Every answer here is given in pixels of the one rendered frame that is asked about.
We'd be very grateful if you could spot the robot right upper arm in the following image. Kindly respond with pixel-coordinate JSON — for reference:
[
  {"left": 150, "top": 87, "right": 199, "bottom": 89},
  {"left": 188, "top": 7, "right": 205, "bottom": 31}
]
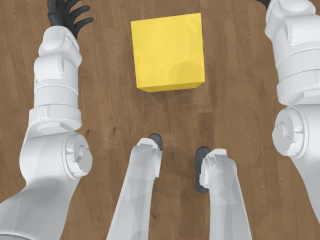
[{"left": 272, "top": 103, "right": 320, "bottom": 223}]

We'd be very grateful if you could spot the robot left upper arm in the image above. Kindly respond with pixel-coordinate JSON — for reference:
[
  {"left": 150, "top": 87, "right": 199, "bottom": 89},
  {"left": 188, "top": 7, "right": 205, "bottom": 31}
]
[{"left": 0, "top": 131, "right": 93, "bottom": 240}]

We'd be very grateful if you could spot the robot right hand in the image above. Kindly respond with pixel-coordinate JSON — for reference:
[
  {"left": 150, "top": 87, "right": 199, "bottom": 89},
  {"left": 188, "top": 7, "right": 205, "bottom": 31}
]
[{"left": 256, "top": 0, "right": 271, "bottom": 10}]

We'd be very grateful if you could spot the robot left hand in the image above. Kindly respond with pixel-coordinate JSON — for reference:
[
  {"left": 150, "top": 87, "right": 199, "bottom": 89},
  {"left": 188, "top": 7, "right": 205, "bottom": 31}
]
[{"left": 47, "top": 0, "right": 94, "bottom": 40}]

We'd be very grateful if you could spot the robot left thigh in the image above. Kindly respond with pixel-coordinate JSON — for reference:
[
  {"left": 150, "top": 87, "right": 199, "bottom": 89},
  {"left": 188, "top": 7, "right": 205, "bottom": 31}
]
[{"left": 106, "top": 143, "right": 162, "bottom": 240}]

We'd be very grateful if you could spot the right robot shin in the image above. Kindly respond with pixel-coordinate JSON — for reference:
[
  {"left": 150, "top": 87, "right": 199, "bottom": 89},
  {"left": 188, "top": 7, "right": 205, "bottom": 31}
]
[{"left": 199, "top": 148, "right": 237, "bottom": 188}]

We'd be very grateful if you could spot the robot right forearm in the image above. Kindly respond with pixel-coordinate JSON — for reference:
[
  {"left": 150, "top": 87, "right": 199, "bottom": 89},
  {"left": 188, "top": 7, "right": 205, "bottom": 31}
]
[{"left": 264, "top": 0, "right": 320, "bottom": 106}]

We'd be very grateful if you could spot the carton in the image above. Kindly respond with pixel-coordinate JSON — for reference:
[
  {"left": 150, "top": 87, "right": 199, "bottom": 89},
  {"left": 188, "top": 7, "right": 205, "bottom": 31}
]
[{"left": 131, "top": 13, "right": 205, "bottom": 92}]

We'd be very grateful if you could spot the robot left forearm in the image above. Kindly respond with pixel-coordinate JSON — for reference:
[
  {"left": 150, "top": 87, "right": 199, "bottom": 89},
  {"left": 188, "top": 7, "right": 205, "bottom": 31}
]
[{"left": 19, "top": 25, "right": 82, "bottom": 179}]

